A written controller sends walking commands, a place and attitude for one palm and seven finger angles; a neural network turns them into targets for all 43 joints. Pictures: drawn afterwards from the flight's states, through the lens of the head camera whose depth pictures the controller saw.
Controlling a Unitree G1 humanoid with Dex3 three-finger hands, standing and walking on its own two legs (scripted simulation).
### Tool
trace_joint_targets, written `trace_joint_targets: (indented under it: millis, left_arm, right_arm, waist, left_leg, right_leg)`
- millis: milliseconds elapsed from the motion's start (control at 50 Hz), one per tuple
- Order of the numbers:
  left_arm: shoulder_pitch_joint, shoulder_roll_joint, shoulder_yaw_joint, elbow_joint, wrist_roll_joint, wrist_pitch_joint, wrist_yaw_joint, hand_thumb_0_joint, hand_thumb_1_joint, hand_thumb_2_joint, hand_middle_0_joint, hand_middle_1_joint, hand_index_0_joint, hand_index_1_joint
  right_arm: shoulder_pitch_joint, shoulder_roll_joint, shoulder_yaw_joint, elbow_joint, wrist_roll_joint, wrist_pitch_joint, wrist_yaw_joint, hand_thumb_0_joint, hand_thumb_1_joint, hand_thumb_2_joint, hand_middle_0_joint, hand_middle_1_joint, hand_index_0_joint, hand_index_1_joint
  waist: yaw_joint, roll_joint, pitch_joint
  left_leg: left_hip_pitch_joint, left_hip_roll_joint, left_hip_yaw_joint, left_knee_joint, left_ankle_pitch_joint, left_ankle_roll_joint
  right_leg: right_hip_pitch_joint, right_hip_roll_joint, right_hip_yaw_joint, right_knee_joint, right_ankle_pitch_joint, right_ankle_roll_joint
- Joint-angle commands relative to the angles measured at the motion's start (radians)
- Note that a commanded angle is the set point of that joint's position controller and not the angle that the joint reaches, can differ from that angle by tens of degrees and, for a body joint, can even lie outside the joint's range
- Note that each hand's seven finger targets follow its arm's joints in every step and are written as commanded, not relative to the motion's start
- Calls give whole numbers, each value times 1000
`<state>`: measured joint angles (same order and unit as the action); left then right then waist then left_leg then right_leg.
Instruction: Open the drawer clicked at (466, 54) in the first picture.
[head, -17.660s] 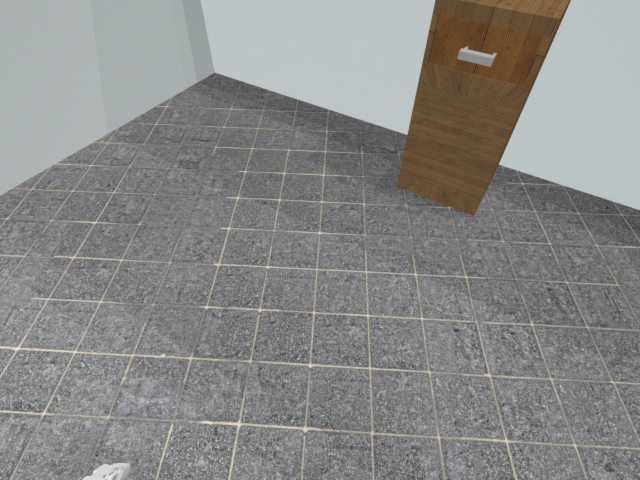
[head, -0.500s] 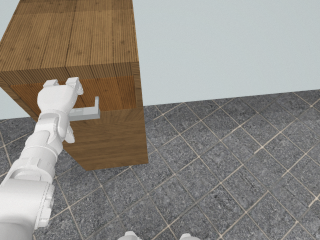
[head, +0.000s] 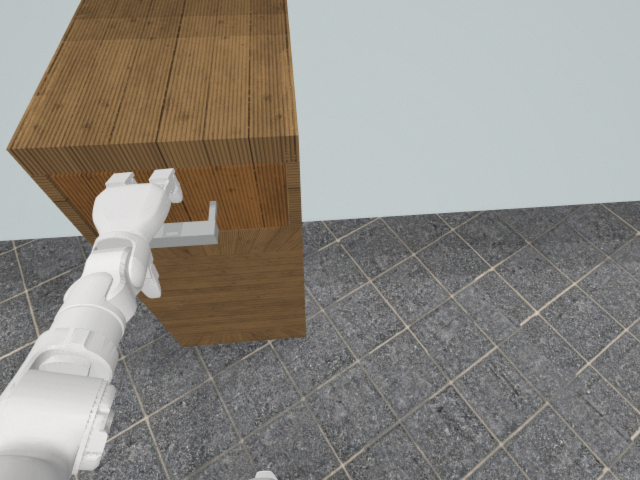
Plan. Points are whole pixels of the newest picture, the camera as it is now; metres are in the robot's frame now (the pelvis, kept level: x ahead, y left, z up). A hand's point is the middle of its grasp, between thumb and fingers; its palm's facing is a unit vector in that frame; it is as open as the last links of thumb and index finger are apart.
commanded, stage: lower the fingers behind the handle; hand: left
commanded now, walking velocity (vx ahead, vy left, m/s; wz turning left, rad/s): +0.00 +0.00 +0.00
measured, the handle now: (181, 221) +0.50 +0.22 -0.04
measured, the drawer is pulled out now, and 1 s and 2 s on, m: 0.00 0.00 0.00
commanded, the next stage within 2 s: lift the fingers back up to retry in 1.58 s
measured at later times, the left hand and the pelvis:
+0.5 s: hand (166, 243) +0.44 +0.22 -0.02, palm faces -0.09 -0.05 -1.00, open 13.8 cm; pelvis -0.01 +0.00 -0.01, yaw -1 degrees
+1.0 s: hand (166, 244) +0.45 +0.23 -0.03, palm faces -0.07 -0.01 -1.00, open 13.8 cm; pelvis -0.02 +0.00 -0.03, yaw +0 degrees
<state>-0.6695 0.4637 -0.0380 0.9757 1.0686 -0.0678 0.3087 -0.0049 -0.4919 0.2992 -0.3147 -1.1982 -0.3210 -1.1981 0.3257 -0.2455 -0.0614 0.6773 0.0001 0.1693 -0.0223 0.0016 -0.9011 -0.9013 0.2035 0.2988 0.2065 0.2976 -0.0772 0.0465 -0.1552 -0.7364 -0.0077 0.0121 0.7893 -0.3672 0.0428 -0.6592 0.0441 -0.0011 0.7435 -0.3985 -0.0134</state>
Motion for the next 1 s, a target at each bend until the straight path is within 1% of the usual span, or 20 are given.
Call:
trace_joint_targets:
  millis: [0, 60, 100, 160, 180, 220, 260, 320, 360, 440, 500, 560, 600, 680, 740, 760, 820, 900, 960, 980]
  left_arm:
    - [-423, 211, 52, -186, -1, -20, 52, 0, -500, 300, -300, -1200, -300, -1200]
    - [-436, 185, 37, -174, 1, -28, 67, 0, -500, 300, -300, -1200, -300, -1200]
    - [-435, 208, 56, -143, 8, -20, 79, 0, -500, 300, -300, -1200, -300, -1200]
    - [-451, 223, 71, -154, 17, -13, 94, 0, -500, 300, -300, -1200, -300, -1200]
    - [-460, 207, 60, -156, 19, -10, 98, 0, -500, 300, -300, -1200, -300, -1200]
    - [-440, 230, 89, -157, 18, -8, 105, 0, -500, 300, -300, -1200, -300, -1200]
    - [-430, 209, 74, -144, 22, 2, 112, 0, -500, 300, -300, -1200, -300, -1200]
    - [-438, 248, 99, -113, 23, 18, 118, 0, -500, 300, -300, -1200, -300, -1200]
    - [-436, 243, 91, -128, 28, 17, 119, 0, -500, 300, -300, -1200, -300, -1200]
    - [-420, 250, 98, -119, 22, 5, 115, 0, -500, 300, -300, -1200, -300, -1200]
    - [-402, 256, 98, -98, 27, 0, 116, 0, -500, 300, -300, -1200, -300, -1200]
    - [-452, 213, 64, -100, 29, -9, 125, 0, -500, 300, -300, -1200, -300, -1200]
    - [-448, 241, 82, -82, 30, -7, 131, 0, -500, 300, -300, -1200, -300, -1200]
    - [-470, 218, 58, -43, 33, 14, 134, 0, -500, 300, -300, -1200, -300, -1200]
    - [-456, 191, 41, -17, 31, 33, 127, 0, -500, 300, -300, -1200, -300, -1200]
    - [-428, 175, 33, 12, 22, 43, 122, 0, -500, 300, -300, -1200, -300, -1200]
    - [-433, 191, 39, 19, 15, 45, 101, 0, -500, 300, -300, -1200, -300, -1200]
    - [-411, 180, 17, 58, 21, 41, 81, 0, -500, 300, -300, -1200, -300, -1200]
    - [-410, 211, 35, 69, 28, 34, 73, 0, -500, 300, -300, -1200, -300, -1200]
    - [-409, 191, 20, 63, 28, 33, 72, 0, -500, 300, -300, -1200, -300, -1200]
  right_arm:
    - [113, -157, -58, -56, -10, -17, -15, 0, -900, -900, 200, 300, 200, 300]
    - [114, -155, -60, -50, -15, -19, -10, 0, -900, -900, 200, 300, 200, 300]
    - [118, -160, -59, -45, -17, -19, -8, 0, -900, -900, 200, 300, 200, 300]
    - [121, -160, -59, -49, -20, -20, -5, 0, -900, -900, 200, 300, 200, 300]
    - [123, -159, -60, -47, -23, -20, -3, 0, -900, -900, 200, 300, 200, 300]
    - [121, -160, -60, -50, -27, -20, -2, 0, -900, -900, 200, 300, 200, 300]
    - [125, -158, -61, -50, -25, -19, 0, 0, -900, -900, 200, 300, 200, 300]
    - [124, -165, -56, -41, -26, -18, -4, 0, -900, -900, 200, 300, 200, 300]
    - [125, -163, -56, -44, -24, -20, -4, 0, -900, -900, 200, 300, 200, 300]
    - [133, -162, -56, -40, -24, -24, -9, 0, -900, -900, 200, 300, 200, 300]
    - [129, -161, -52, -36, -24, -25, -11, 0, -900, -900, 200, 300, 200, 300]
    - [136, -159, -56, -29, -23, -36, -10, 0, -900, -900, 200, 300, 200, 300]
    - [137, -164, -54, -25, -25, -38, -11, 0, -900, -900, 200, 300, 200, 300]
    - [146, -165, -53, -17, -25, -41, -9, 0, -900, -900, 200, 300, 200, 300]
    - [152, -164, -52, -19, -25, -40, -7, 0, -900, -900, 200, 300, 200, 300]
    - [148, -163, -50, -21, -24, -40, -6, 0, -900, -900, 200, 300, 200, 300]
    - [152, -164, -43, -28, -23, -40, -7, 0, -900, -900, 200, 300, 200, 300]
    - [149, -163, -35, -39, -17, -41, -13, 0, -900, -900, 200, 300, 200, 300]
    - [150, -167, -33, -42, -19, -45, -15, 0, -900, -900, 200, 300, 200, 300]
    - [150, -165, -32, -47, -19, -46, -14, 0, -900, -900, 200, 300, 200, 300]
  waist:
    - [-32, 29, -352]
    - [-35, 57, -365]
    - [-36, 19, -353]
    - [-26, 56, -403]
    - [-34, 58, -415]
    - [-20, 44, -444]
    - [-24, 50, -431]
    - [-33, 5, -409]
    - [-26, 43, -426]
    - [-29, 21, -442]
    - [-30, 27, -404]
    - [-53, 38, -381]
    - [-53, 31, -401]
    - [-68, 28, -405]
    - [-68, 29, -419]
    - [-64, 19, -391]
    - [-65, 4, -394]
    - [-74, -37, -331]
    - [-71, -30, -335]
    - [-72, -14, -338]
  left_leg:
    - [352, -3, -27, -33, 435, 4]
    - [358, -2, -29, -17, 432, 0]
    - [319, -2, -30, -11, 406, 2]
    - [317, -4, -27, 6, 434, -1]
    - [330, -1, -28, 13, 446, -1]
    - [319, -2, -31, 24, 471, -1]
    - [306, -2, -25, 29, 462, -2]
    - [251, -3, -22, 32, 418, 4]
    - [264, -4, -20, 33, 414, 2]
    - [238, -6, -15, 44, 400, 7]
    - [199, -8, -11, 54, 365, 7]
    - [192, -2, -19, 65, 332, 8]
    - [185, -3, -22, 77, 316, 9]
    - [171, -1, -26, 92, 315, 8]
    - [185, 0, -33, 100, 325, 5]
    - [162, -3, -23, 100, 302, 8]
    - [127, -6, -22, 104, 292, 11]
    - [52, -7, -20, 115, 214, 17]
    - [29, -4, -21, 131, 197, 18]
    - [32, -5, -19, 134, 199, 17]
  right_leg:
    - [47, 25, -20, -67, 346, -28]
    - [8, 27, -23, -54, 325, -29]
    - [5, 27, -23, -47, 315, -29]
    - [8, 27, -23, -22, 343, -31]
    - [-2, 29, -25, -18, 347, -29]
    - [15, 32, -23, -4, 369, -30]
    - [4, 32, -24, -1, 369, -28]
    - [20, 28, -18, -3, 367, -25]
    - [10, 29, -17, 3, 358, -26]
    - [27, 27, -10, 8, 372, -21]
    - [3, 27, -10, 14, 350, -23]
    - [-56, 27, -15, 20, 302, -23]
    - [-69, 28, -12, 27, 280, -22]
    - [-100, 28, -18, 41, 277, -21]
    - [-119, 31, -25, 51, 268, -22]
    - [-113, 31, -22, 43, 261, -21]
    - [-90, 28, -19, 52, 278, -22]
    - [-123, 28, -17, 55, 217, -19]
    - [-149, 25, -16, 73, 199, -19]
    - [-158, 27, -17, 77, 196, -20]
